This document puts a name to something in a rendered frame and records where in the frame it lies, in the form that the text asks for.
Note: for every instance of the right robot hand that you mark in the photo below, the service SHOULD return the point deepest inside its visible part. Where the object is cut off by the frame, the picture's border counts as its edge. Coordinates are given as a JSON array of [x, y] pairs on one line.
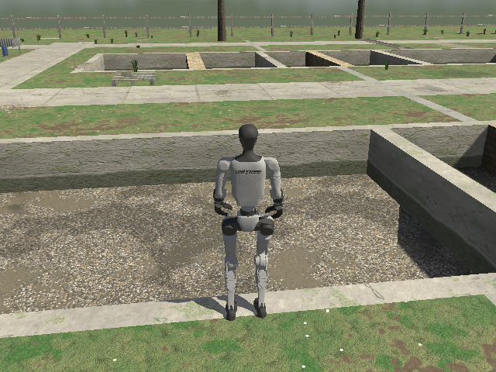
[[277, 215]]

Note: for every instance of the left robot hand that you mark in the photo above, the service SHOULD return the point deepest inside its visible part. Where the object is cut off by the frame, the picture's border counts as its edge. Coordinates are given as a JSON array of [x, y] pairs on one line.
[[220, 212]]

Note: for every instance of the robot right forearm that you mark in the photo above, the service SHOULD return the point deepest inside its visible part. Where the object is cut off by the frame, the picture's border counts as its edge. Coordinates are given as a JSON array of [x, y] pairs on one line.
[[278, 203]]

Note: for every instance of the robot left forearm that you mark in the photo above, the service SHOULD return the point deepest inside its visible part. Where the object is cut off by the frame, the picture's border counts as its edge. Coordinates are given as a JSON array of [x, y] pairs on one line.
[[218, 201]]

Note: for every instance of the robot right upper arm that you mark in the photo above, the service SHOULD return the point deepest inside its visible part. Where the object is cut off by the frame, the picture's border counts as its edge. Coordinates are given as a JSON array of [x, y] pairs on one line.
[[275, 177]]

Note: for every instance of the robot left foot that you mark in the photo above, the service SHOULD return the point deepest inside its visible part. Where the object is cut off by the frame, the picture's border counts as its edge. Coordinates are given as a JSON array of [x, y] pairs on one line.
[[231, 314]]

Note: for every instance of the robot torso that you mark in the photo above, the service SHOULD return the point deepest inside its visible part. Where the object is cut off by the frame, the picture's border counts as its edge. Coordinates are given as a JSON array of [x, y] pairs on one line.
[[248, 184]]

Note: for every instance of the robot left upper arm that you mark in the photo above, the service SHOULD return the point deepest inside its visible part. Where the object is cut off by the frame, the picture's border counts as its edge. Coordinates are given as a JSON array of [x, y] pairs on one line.
[[221, 175]]

